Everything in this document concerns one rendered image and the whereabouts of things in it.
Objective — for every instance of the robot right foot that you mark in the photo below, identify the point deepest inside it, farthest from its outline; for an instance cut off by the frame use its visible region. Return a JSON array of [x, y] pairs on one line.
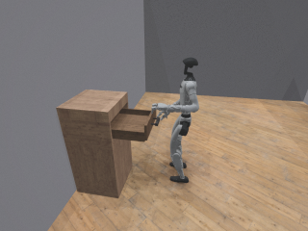
[[172, 165]]

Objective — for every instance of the left robot forearm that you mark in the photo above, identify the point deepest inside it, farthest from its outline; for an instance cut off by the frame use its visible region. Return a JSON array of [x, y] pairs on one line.
[[182, 109]]

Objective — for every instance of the handle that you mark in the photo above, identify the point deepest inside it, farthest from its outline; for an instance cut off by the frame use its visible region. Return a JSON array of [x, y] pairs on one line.
[[157, 121]]

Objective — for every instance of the robot left upper arm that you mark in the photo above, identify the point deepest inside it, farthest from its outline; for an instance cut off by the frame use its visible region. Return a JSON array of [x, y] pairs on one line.
[[191, 90]]

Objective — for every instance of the left robot shin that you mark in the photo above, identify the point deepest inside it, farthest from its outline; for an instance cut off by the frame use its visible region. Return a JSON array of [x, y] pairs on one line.
[[178, 164]]

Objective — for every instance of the drawer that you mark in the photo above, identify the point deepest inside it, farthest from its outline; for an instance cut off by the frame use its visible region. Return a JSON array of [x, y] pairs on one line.
[[133, 124]]

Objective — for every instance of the robot right hand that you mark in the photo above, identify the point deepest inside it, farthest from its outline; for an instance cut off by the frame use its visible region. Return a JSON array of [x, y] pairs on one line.
[[163, 116]]

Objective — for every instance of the cabinet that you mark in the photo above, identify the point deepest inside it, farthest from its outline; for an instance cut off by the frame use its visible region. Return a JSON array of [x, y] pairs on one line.
[[100, 164]]

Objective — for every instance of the robot left hand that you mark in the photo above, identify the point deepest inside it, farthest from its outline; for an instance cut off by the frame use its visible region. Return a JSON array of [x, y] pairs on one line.
[[160, 107]]

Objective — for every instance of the right robot forearm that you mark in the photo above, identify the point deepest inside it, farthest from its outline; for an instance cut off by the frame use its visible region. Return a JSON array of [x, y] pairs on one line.
[[176, 103]]

